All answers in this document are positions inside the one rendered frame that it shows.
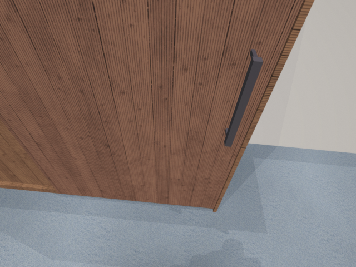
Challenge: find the handle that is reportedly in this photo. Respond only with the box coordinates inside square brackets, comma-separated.
[224, 49, 263, 147]

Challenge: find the wardrobe door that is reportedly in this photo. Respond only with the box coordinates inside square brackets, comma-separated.
[0, 119, 52, 186]
[0, 0, 303, 209]

